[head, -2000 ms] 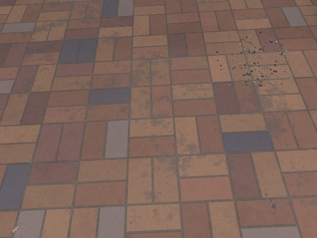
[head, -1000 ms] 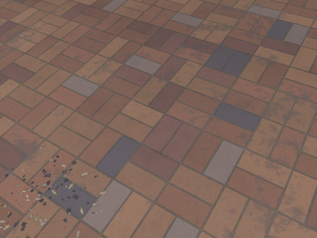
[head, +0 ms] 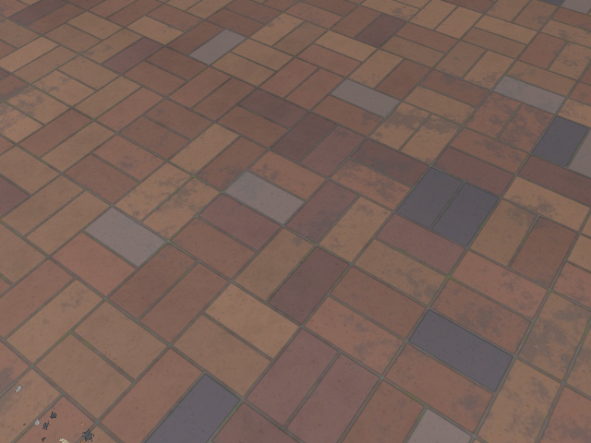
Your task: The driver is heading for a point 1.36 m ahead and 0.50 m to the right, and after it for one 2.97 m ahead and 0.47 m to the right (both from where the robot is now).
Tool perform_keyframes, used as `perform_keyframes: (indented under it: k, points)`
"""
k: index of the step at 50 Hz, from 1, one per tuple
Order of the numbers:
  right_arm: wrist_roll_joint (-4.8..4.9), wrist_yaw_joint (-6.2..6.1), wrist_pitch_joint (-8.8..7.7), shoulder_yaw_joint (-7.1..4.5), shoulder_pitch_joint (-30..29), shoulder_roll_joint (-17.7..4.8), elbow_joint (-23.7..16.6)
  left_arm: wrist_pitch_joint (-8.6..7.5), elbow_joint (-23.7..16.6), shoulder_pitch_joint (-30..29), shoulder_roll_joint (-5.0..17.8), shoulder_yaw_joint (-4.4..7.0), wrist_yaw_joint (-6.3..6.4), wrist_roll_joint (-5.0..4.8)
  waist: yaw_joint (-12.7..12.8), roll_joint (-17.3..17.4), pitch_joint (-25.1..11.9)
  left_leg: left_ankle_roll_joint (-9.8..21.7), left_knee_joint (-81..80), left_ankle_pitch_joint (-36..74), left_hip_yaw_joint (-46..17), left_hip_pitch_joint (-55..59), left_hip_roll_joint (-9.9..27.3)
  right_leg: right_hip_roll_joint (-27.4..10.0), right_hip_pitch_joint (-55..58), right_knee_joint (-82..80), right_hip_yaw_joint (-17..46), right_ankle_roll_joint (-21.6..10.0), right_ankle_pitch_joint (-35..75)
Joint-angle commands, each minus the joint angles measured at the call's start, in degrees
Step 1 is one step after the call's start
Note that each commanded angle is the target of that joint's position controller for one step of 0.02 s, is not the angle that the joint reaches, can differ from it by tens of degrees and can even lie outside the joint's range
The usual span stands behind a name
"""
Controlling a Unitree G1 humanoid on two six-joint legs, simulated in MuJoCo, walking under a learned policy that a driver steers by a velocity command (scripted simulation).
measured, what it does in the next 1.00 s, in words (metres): walks ahead, turning right: left foot, then right foot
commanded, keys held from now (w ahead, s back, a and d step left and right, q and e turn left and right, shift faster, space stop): w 0.16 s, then w+e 0.84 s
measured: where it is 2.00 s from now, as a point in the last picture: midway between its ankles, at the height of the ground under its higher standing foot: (448, 256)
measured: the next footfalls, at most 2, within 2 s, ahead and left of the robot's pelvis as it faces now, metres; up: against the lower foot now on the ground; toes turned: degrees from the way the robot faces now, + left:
left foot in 0.16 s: +0.27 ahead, +0.11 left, +0.00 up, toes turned +3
right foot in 0.70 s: +0.53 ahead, -0.09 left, +0.00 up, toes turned -20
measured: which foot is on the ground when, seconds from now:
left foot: up 0.00-0.14, down 0.16-0.72, up 0.74-1.00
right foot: down 0.00-0.16, up 0.18-0.68, down 0.70-1.00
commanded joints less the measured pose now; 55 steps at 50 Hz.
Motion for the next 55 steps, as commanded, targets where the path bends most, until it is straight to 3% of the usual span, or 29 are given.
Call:
perform_keyframes:
  k: [1, 3, 5, 6, 7, 8, 9, 10, 11, 12, 13, 14, 15, 17, 20, 24, 29, 32, 34, 35, 36, 37, 38, 39, 40, 42, 43, 47, 55]
  points:
    - [0.22, -0.12, -0.86, -0.20, -7.7, -2.8, -5.1, -0.63, -0.9, 2.9, 8.3, 1.52, 0.57, 0.21, 0.6, -5.4, 3.5, 0.6, -5.3, 2.0, 2.3, 2.1, -2.1, -16.2, -2.9, -3.3, 6.7, -6.3, 22.3]
    - [0.17, -0.32, -1.09, -0.47, -8.5, -3.5, -5.7, -0.32, -0.1, 3.2, 8.8, 1.59, 0.99, 0.56, 0.3, -5.6, 3.6, 2.0, -7.4, -1.3, 2.1, 2.5, -2.8, -17.7, 1.3, -1.0, 7.0, -6.1, 27.2]
    - [0.13, -0.69, -1.54, -0.99, -5.6, -4.4, -5.1, -0.02, 0.3, 1.9, 9.5, 1.74, 1.39, 0.88, -1.6, -6.2, 2.0, 3.8, -9.8, -6.4, 2.8, 7.6, -4.9, -18.2, 3.8, 4.3, 6.2, -5.1, 38.6]
    - [0.05, -1.08, -1.88, -1.53, -0.5, -5.2, -3.6, 0.18, 0.5, 1.2, 10.0, 1.84, 1.46, 1.03, -3.8, -6.6, -0.8, 4.9, -11.3, -8.6, 3.4, 14.0, -6.8, -17.7, 4.1, 10.7, 5.5, -4.3, 45.9]
    - [-0.34, -1.61, -2.45, -2.29, 8.8, -6.4, -0.4, 0.45, 0.5, 0.7, 9.8, 1.72, 1.38, 0.91, -7.7, -5.2, -5.7, 6.6, -14.7, -7.3, 4.1, 25.3, -8.1, -15.6, 1.4, 21.4, 3.5, -3.2, 46.7]
    - [-1.65, -2.37, -2.93, -3.51, 19.2, -10.2, 1.9, 0.35, -0.9, 0.4, 8.4, 1.14, 1.25, 0.44, -11.3, -1.7, -12.5, 9.5, -15.2, -11.7, -5.8, 40.5, 1.2, -13.3, -9.4, 36.9, 1.8, -2.2, 32.0]
    - [-2.36, -2.75, -2.64, -5.18, 23.1, -16.1, 2.3, 0.31, -2.3, 7.5, 1.4, -0.34, 0.54, -1.86, -8.4, 12.3, -20.5, 17.8, -19.8, -17.0, -35.0, 58.0, 19.2, -2.7, -31.9, 59.6, -0.7, 0.7, -8.3]
    - [0.04, -2.41, -1.90, -4.75, 19.4, -12.9, 1.9, 0.62, -1.2, 3.8, 8.3, 1.44, 1.22, -0.46, -8.6, 3.9, -18.5, 16.9, -24.7, -19.2, -39.7, 53.4, 18.2, -2.8, -37.3, 65.1, 7.4, -0.3, -15.5]
    - [0.58, -2.38, -1.98, -3.89, 13.1, -9.8, 1.0, 0.45, -2.7, -1.0, 8.7, 1.88, 1.13, -0.47, -6.2, 1.7, -9.1, 14.6, -25.7, -17.2, -28.5, 44.9, 15.8, -6.1, -38.8, 64.0, 8.4, -0.8, -10.1]
    - [0.36, -2.16, -2.55, -3.07, 10.0, -6.4, 0.8, 0.25, -2.9, -3.0, 7.5, 1.61, 0.91, -0.56, -4.9, -0.3, -5.2, 12.7, -27.9, -11.4, -21.9, 37.9, 13.4, -8.3, -36.8, 60.8, 8.3, -0.9, -6.1]
    - [0.35, -2.30, -3.07, -2.63, 9.1, -4.8, 1.2, 0.84, -2.4, -3.5, 6.7, 1.74, 0.71, 0.00, -3.5, 0.1, -2.6, 10.2, -29.3, -7.8, -16.4, 33.3, 10.9, -9.5, -34.5, 58.1, 8.3, -0.7, -4.5]
    - [0.58, -2.55, -3.47, -2.20, 8.9, -3.4, 1.9, 1.75, -2.0, -2.3, 5.9, 1.66, 0.28, 0.91, -2.0, 1.4, -1.7, 8.5, -30.7, -5.5, -12.1, 29.7, 9.0, -10.2, -31.8, 56.2, 8.2, 0.0, -3.4]
    - [0.55, -2.61, -4.01, -2.07, 9.7, -3.1, 2.4, 2.57, -1.6, -1.8, 4.9, 1.61, -0.14, 1.20, -1.5, 1.7, -1.7, 7.9, -31.4, -3.3, -9.8, 28.4, 8.4, -10.1, -30.3, 55.7, 7.9, 0.4, -2.7]
    - [1.03, -2.63, -5.03, -2.36, 11.6, -4.2, 3.4, 3.63, -2.3, -3.4, 4.1, 1.69, -0.76, 1.24, -0.7, 1.2, -0.9, 7.7, -32.7, 0.5, -5.9, 28.2, 8.0, -10.4, -32.4, 54.8, 7.3, 1.0, -0.6]
    - [0.94, -2.81, -5.28, -2.49, 13.9, -4.6, 4.2, 4.21, -4.6, -9.9, 4.0, 1.73, -1.29, 1.12, -1.4, 1.1, 1.1, 7.0, -34.2, 2.8, -0.7, 29.5, 7.1, -11.3, -38.6, 51.4, 6.2, 1.9, 5.5]
    - [0.90, -3.14, -5.11, -2.18, 16.1, -4.2, 5.1, 3.83, -7.7, -18.1, 3.0, 1.04, -1.76, 0.92, -2.8, 0.8, 3.0, 6.0, -33.9, 8.2, 5.2, 31.3, 5.6, -10.5, -39.8, 39.0, 3.1, 2.3, 12.5]
    - [0.70, -4.12, -4.31, -2.34, 20.9, -5.4, 7.0, 3.58, -11.1, -25.6, 2.7, 0.33, -2.14, 1.37, -4.9, 1.1, 3.7, 5.6, -30.4, 18.6, 9.2, 39.8, 8.1, -8.4, -38.4, 27.8, -2.4, -0.3, 11.1]
    - [0.37, -4.74, -3.42, -2.78, 19.8, -7.2, 6.9, 3.64, -10.8, -22.4, 4.1, 0.99, -1.90, 1.58, -2.4, 3.0, 1.1, 4.9, -21.2, 40.3, 11.9, 43.8, 9.2, -4.2, -32.0, 25.9, -5.1, -3.8, 3.4]
    - [0.19, -4.77, -2.38, -3.36, 18.7, -8.9, 6.3, 3.35, -8.4, -13.5, 6.1, 2.24, -1.49, 1.67, 1.5, 3.6, -4.3, 5.0, -5.8, 46.5, 12.6, 43.2, 9.5, -0.4, -21.9, 23.6, -5.5, -6.8, -1.7]
    - [0.44, -4.47, -2.01, -3.53, 17.7, -9.4, 5.4, 2.87, -5.8, -5.1, 8.2, 3.44, -0.99, 2.13, 5.6, 1.4, -8.6, 3.8, 7.6, 37.6, 13.4, 36.9, 8.5, -0.1, -10.1, 18.3, -2.9, -9.0, -0.3]
    - [1.24, -3.90, -2.27, -2.84, 18.1, -6.3, 2.8, 2.92, -5.1, 0.7, 14.4, 5.51, -0.04, 2.72, 7.1, -6.6, -14.3, 1.4, 27.4, 11.8, 13.8, 19.9, 4.5, -13.4, 5.4, 15.9, 15.8, -14.1, -6.9]
    - [1.45, -2.85, -2.94, -2.89, 16.3, -4.5, -1.3, 3.58, -6.3, -2.7, 18.4, 6.38, -0.10, 1.35, 3.2, -15.0, -16.9, -1.1, 44.2, -30.8, 5.1, -0.9, -8.9, -25.4, 14.8, 6.9, 47.3, -22.0, -2.2]
    - [0.75, -2.53, -3.65, -3.13, 9.9, -6.9, -2.7, 4.11, -6.1, -3.3, 17.1, 6.08, 0.19, 0.15, 4.3, -5.9, -11.8, -0.5, 43.9, -25.7, -3.7, -7.1, -4.7, -24.1, 11.8, 5.0, 41.4, -20.4, 0.1]
    - [1.37, -2.32, -4.46, -2.77, 8.8, -6.1, -3.3, 3.99, -5.9, -6.1, 14.1, 5.37, 0.62, -0.04, 2.3, -3.3, -5.8, -0.2, 39.4, -20.3, -3.7, -7.2, -2.2, -22.9, 4.7, 4.2, 34.2, -18.2, 3.9]
    - [1.29, -2.51, -4.61, -2.87, 10.0, -5.9, -2.4, 3.66, -6.1, -8.6, 11.2, 4.66, 0.76, 0.05, -0.6, 0.4, -1.8, -0.3, 33.4, -18.0, -3.5, -3.7, -0.3, -19.9, -2.3, 3.3, 28.7, -15.2, 10.5]
    - [-0.71, -2.43, -2.58, -2.73, 11.7, -5.1, -2.2, 2.59, -6.6, -11.2, 8.9, 3.78, 1.16, -0.45, -3.8, -0.4, -1.7, -2.0, 27.3, -17.0, -3.7, 2.9, 1.0, -14.9, -9.0, 2.6, 21.6, -12.7, 18.8]
    - [-1.08, -2.19, -1.58, -2.71, 11.8, -4.7, -2.5, 1.91, -6.5, -10.5, 9.2, 3.72, 1.08, -0.61, -4.1, -1.1, -2.3, -2.8, 25.7, -17.1, -3.2, 4.0, 0.8, -13.8, -9.9, 2.6, 20.5, -12.7, 22.1]
    - [-0.95, -1.68, -0.02, -2.42, 4.6, -4.2, -5.9, 1.16, -5.9, -5.9, 11.7, 4.25, 0.85, -0.60, -2.5, -3.4, -1.0, -4.9, 16.5, -10.3, -1.4, 0.2, 0.6, -11.1, -11.1, 1.3, 18.9, -11.1, 23.1]
    - [-0.02, -1.03, -0.79, -1.36, -10.5, -4.8, -12.1, 1.85, -5.7, 2.2, 12.1, 4.24, 1.35, 0.16, 3.4, -6.0, -0.2, -4.0, -1.6, -1.4, -1.6, -3.5, -3.2, -11.3, -1.2, 5.4, 22.9, -8.6, 26.9]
